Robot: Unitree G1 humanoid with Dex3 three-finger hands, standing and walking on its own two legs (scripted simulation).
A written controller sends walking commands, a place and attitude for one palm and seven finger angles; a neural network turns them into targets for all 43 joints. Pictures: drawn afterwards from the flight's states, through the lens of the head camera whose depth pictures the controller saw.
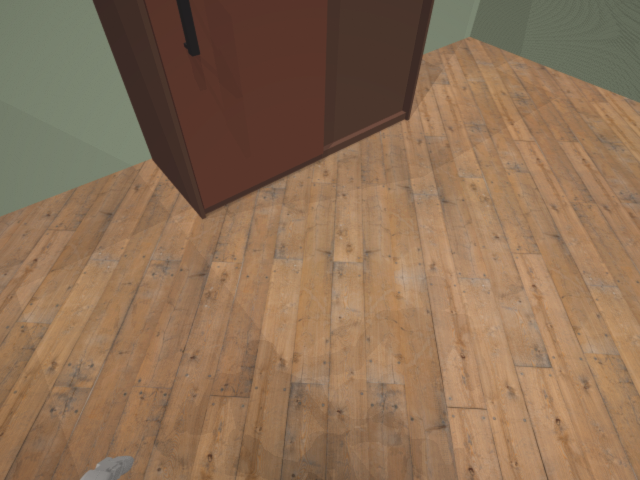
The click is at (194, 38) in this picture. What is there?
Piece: wardrobe's sliding door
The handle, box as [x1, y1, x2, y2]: [176, 0, 199, 55]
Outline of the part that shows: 176,0 186,40 184,46 188,49 188,52 191,55 199,54 188,0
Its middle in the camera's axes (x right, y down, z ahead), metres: -0.41 -0.69 +1.12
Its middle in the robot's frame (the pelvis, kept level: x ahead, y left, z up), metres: +1.30 +0.47 +0.09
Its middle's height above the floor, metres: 0.86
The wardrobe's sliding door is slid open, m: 0.00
